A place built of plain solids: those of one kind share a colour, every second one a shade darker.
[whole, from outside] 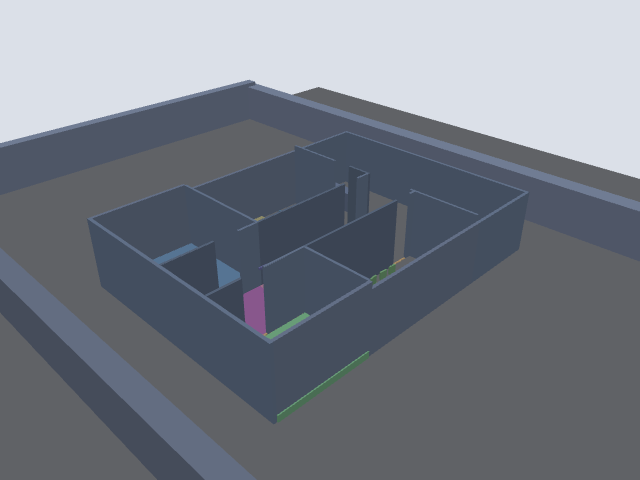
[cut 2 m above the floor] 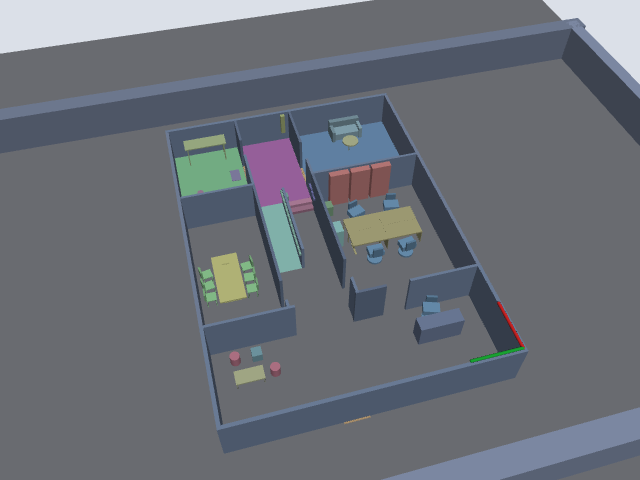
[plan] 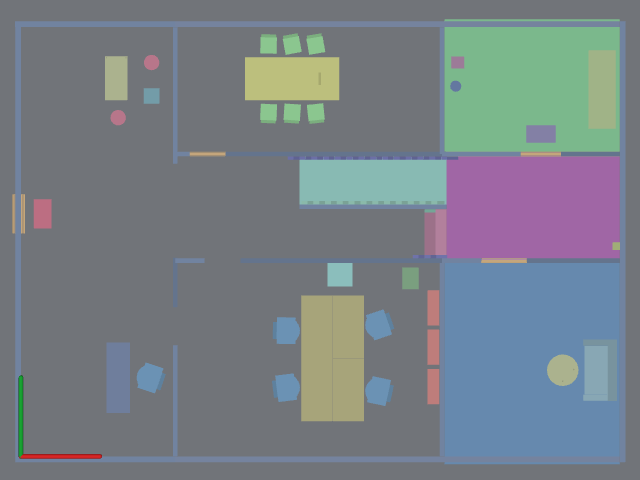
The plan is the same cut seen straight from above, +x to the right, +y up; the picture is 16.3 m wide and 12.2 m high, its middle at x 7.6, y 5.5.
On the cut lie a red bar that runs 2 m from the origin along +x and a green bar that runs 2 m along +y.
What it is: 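An office floor of the 2010s with a short split; 15.2 x 10.9 m, ceiling 3.00 m, its east end 0.31 m higher up 2 steps of 0.156 m in one lane of its corridor, and up a ramp of 1 in 12 in the other, a low wall between, a corridor of 2.71 m, a front door of 0.86 to 0.98 x 2.1 m, inner doorways of 0.90 to 1.12 m, desks 0.73 m, task chairs 0.47 m, meeting chairs 0.45 m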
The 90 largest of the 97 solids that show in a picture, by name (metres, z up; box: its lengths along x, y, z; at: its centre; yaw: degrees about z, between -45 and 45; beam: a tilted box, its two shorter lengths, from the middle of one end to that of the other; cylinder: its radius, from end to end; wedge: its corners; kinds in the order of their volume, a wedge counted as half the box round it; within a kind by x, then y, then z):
{
 "ring_hedge_1": {"box": [0.97, 37.61, 2.42], "at": [-3.55, 5.46, 1.16]},
 "ring_hedge_2": {"box": [22.74, 0.7, 2.67], "at": [7.61, -12.73, 1.28]},
 "ring_hedge_3": {"box": [0.91, 37.49, 2.39], "at": [18.74, 5.46, 1.15]},
 "wall_1": {"box": [0.15, 11.21, 3.05], "at": [-0.07, 5.46, 1.48]},
 "wall_2": {"box": [4.22, 0.15, 3.05], "at": [1.96, -0.07, 1.48]},
 "wall_3": {"box": [4.22, 0.15, 3.05], "at": [1.96, 10.98, 1.48]},
 "wall_4": {"box": [0.12, 2.82, 3.36], "at": [3.92, 1.41, 1.63]},
 "wall_5": {"box": [0.12, 1.26, 3.36], "at": [3.92, 4.42, 1.63]},
 "wall_6": {"box": [0.12, 3.47, 3.36], "at": [3.92, 9.17, 1.63]},
 "wall_7": {"box": [0.37, 0.12, 3.36], "at": [4.11, 7.68, 1.63]},
 "wall_8": {"box": [0.74, 0.12, 3.36], "at": [4.29, 4.97, 1.63]},
 "wall_9": {"box": [5.5, 0.12, 3.36], "at": [7.95, 7.68, 1.63]},
 "wall_10": {"box": [5.12, 0.12, 3.36], "at": [8.14, 4.97, 1.63]},
 "wall_11": {"box": [3.74, 0.12, 1.36], "at": [8.95, 6.34, 0.63]},
 "wall_12": {"box": [0.12, 4.97, 3.36], "at": [10.7, 2.49, 1.63]},
 "wall_13": {"box": [0.12, 3.23, 3.36], "at": [10.7, 9.3, 1.63]},
 "wall_14": {"box": [1.0, 0.12, 3.36], "at": [11.2, 4.97, 1.63]},
 "wall_15": {"box": [2.0, 0.12, 3.36], "at": [11.7, 7.68, 1.63]},
 "wall_16": {"box": [2.36, 0.12, 3.36], "at": [14.04, 4.97, 1.63]},
 "wall_17": {"box": [1.49, 0.12, 3.36], "at": [14.47, 7.68, 1.63]},
 "wall_18": {"box": [0.15, 11.21, 3.36], "at": [15.29, 5.46, 1.63]},
 "glazing_1": {"box": [6.78, 0.15, 3.05], "at": [7.31, -0.07, 1.48]},
 "glazing_2": {"box": [6.78, 0.15, 3.05], "at": [7.31, 10.98, 1.48]},
 "glazing_3": {"box": [4.52, 0.15, 3.36], "at": [12.96, -0.07, 1.63]},
 "glazing_4": {"box": [4.52, 0.15, 3.36], "at": [12.96, 10.98, 1.63]},
 "split_lounge_level_1": {"box": [4.46, 5.12, 0.36], "at": [12.99, 2.36, 0.13]},
 "split_kitchen_level_1": {"box": [4.46, 3.37, 0.36], "at": [12.99, 9.43, 0.13]},
 "split_corridor_level_1": {"box": [4.4, 2.59, 0.36], "at": [13.02, 6.33, 0.13]},
 "shelf_1": {"box": [0.3, 0.9, 1.95], "at": [10.48, 1.77, 0.93]},
 "shelf_2": {"box": [0.3, 0.9, 1.95], "at": [10.48, 2.77, 0.93]},
 "shelf_3": {"box": [0.3, 0.9, 1.95], "at": [10.48, 3.77, 0.93]},
 "reception_counter_1": {"box": [0.6, 1.8, 1.1], "at": [2.47, 2.0, 0.5]},
 "split_ramp_1": {"wedge": [[7.08, 6.41, -0.05], [7.08, 6.41, 0.0], [7.08, 7.62, -0.05], [7.08, 7.62, 0.0], [10.82, 6.41, -0.05], [10.82, 6.41, 0.31], [10.82, 7.62, -0.05], [10.82, 7.62, 0.31]]},
 "sofa_1": {"box": [0.65, 1.24, 0.37], "at": [14.64, 2.19, 0.56]},
 "sofa_2": {"box": [0.86, 0.16, 0.65], "at": [14.72, 1.49, 0.59]},
 "sofa_3": {"box": [0.86, 0.16, 0.65], "at": [14.72, 2.89, 0.59]},
 "sofa_4": {"box": [0.24, 1.56, 0.83], "at": [15.03, 2.19, 0.68]},
 "task_chair_1": {"cylinder": 0.33, "from": [3.27, 2.0, 0.0], "to": [3.27, 2.0, 0.1]},
 "task_chair_2": {"box": [0.48, 0.68, 0.26], "at": [3.29, 1.99, 0.58], "yaw": -18.8},
 "task_chair_3": {"box": [0.1, 0.44, 0.5], "at": [3.56, 1.9, 0.79], "yaw": -18.8},
 "task_chair_4": {"box": [0.1, 0.44, 0.5], "at": [6.45, 1.71, 0.79], "yaw": 7.1},
 "task_chair_5": {"box": [0.1, 0.44, 0.5], "at": [6.45, 3.2, 0.79], "yaw": -0.5},
 "task_chair_6": {"box": [0.48, 0.68, 0.26], "at": [6.74, 1.75, 0.58], "yaw": 7.1},
 "task_chair_7": {"box": [0.48, 0.68, 0.26], "at": [6.74, 3.2, 0.58], "yaw": -0.5},
 "task_chair_8": {"cylinder": 0.33, "from": [6.76, 1.75, 0.0], "to": [6.76, 1.75, 0.1]},
 "task_chair_9": {"cylinder": 0.33, "from": [6.76, 3.2, 0.0], "to": [6.76, 3.2, 0.1]},
 "task_chair_10": {"cylinder": 0.33, "from": [9.08, 1.66, 0.0], "to": [9.08, 1.66, 0.1]},
 "task_chair_11": {"cylinder": 0.33, "from": [9.08, 3.34, 0.0], "to": [9.08, 3.34, 0.1]},
 "task_chair_12": {"box": [0.48, 0.68, 0.26], "at": [9.1, 1.66, 0.58], "yaw": -12.2},
 "task_chair_13": {"box": [0.48, 0.68, 0.26], "at": [9.1, 3.34, 0.58], "yaw": 18.7},
 "task_chair_14": {"box": [0.1, 0.44, 0.5], "at": [9.37, 3.44, 0.79], "yaw": 18.7},
 "task_chair_15": {"box": [0.1, 0.44, 0.5], "at": [9.38, 1.6, 0.79], "yaw": -12.2},
 "printer_1": {"box": [0.64, 0.6, 1.09], "at": [8.11, 4.62, 0.49]},
 "desk_1": {"box": [0.8, 1.6, 0.07], "at": [7.52, 1.69, 0.69]},
 "desk_2": {"box": [0.8, 1.6, 0.07], "at": [7.52, 3.29, 0.69]},
 "desk_3": {"box": [0.8, 1.6, 0.07], "at": [8.32, 1.69, 0.69]},
 "desk_4": {"box": [0.8, 1.6, 0.07], "at": [8.32, 3.29, 0.69]},
 "split_steps_1": {"box": [0.28, 1.25, 0.21], "at": [10.39, 5.66, 0.05]},
 "split_steps_2": {"box": [0.28, 1.25, 0.36], "at": [10.68, 5.66, 0.13]},
 "meeting_table_1": {"box": [2.4, 1.1, 0.07], "at": [6.89, 9.6, 0.7]},
 "filing_cabinet_1": {"box": [0.42, 0.56, 0.65], "at": [9.9, 4.53, 0.27]},
 "water_cooler_1": {"box": [0.33, 0.31, 1.03], "at": [11.1, 10.01, 0.78]},
 "water_cooler_2": {"cylinder": 0.14, "from": [11.1, 10.01, 1.29], "to": [11.1, 10.01, 1.71]},
 "side_chair_1": {"box": [0.38, 0.08, 0.38], "at": [6.28, 8.51, 0.65], "yaw": -2.3},
 "side_chair_2": {"box": [0.42, 0.42, 0.04], "at": [6.29, 8.75, 0.43], "yaw": -2.3},
 "side_chair_3": {"box": [0.42, 0.42, 0.04], "at": [6.29, 10.45, 0.43], "yaw": -1.1},
 "side_chair_4": {"box": [0.38, 0.08, 0.38], "at": [6.3, 10.69, 0.65], "yaw": -1.1},
 "side_chair_5": {"box": [0.38, 0.08, 0.38], "at": [6.85, 10.68, 0.65], "yaw": 10.5},
 "side_chair_6": {"box": [0.38, 0.08, 0.38], "at": [6.88, 8.51, 0.65], "yaw": -3.9},
 "side_chair_7": {"box": [0.42, 0.42, 0.04], "at": [6.89, 8.75, 0.43], "yaw": -3.9},
 "side_chair_8": {"box": [0.42, 0.42, 0.04], "at": [6.89, 10.45, 0.43], "yaw": 10.5},
 "side_chair_9": {"box": [0.38, 0.08, 0.38], "at": [7.45, 10.68, 0.65], "yaw": 9.8},
 "side_chair_10": {"box": [0.42, 0.42, 0.04], "at": [7.49, 8.75, 0.43], "yaw": 5.9},
 "side_chair_11": {"box": [0.42, 0.42, 0.04], "at": [7.49, 10.45, 0.43], "yaw": 9.8},
 "side_chair_12": {"box": [0.38, 0.08, 0.38], "at": [7.52, 8.51, 0.65], "yaw": 5.9},
 "drum_1": {"cylinder": 0.2, "from": [2.47, 8.61, 0.0], "to": [2.47, 8.61, 0.46]},
 "drum_2": {"cylinder": 0.2, "from": [3.32, 10.01, 0.0], "to": [3.32, 10.01, 0.46]},
 "coffee_table_1": {"box": [0.58, 1.12, 0.07], "at": [2.42, 9.61, 0.36]},
 "coffee_table_2": {"cylinder": 0.4, "from": [13.77, 2.19, 0.64], "to": [13.77, 2.19, 0.71]},
 "bar_table_1": {"box": [0.7, 2.0, 0.06], "at": [14.77, 9.33, 1.36]},
 "ottoman_1": {"box": [0.4, 0.4, 0.47], "at": [3.32, 9.16, 0.18]},
 "extinguisher_hold_1": {"box": [0.21, 0.2, 1.05], "at": [15.14, 5.35, 1.38]},
 "split_door_1": {"box": [1.02, 0.12, 0.36], "at": [13.21, 7.68, 0.13]},
 "doormat_hold_1": {"box": [0.45, 0.75, 0.06], "at": [0.55, 6.16, -0.02]},
 "kitchen_mat_hold_1": {"box": [0.75, 0.45, 0.06], "at": [13.21, 8.2, 0.29]},
 "bin_waste_1": {"cylinder": 0.14, "from": [11.05, 9.41, 0.31], "to": [11.05, 9.41, 0.62]},
 "threshold_1": {"box": [0.91, 0.05, 0.07], "at": [4.74, 7.68, -0.02]},
 "threshold_2": {"box": [1.16, 0.05, 0.06], "at": [12.28, 4.97, 0.29]},
 "threshold_3": {"box": [1.02, 0.05, 0.07], "at": [13.21, 7.68, 0.3]},
 "split_rail_ramp_north_1": {"box": [0.29, 0.09, 0.11], "at": [10.97, 7.58, 1.18]}
}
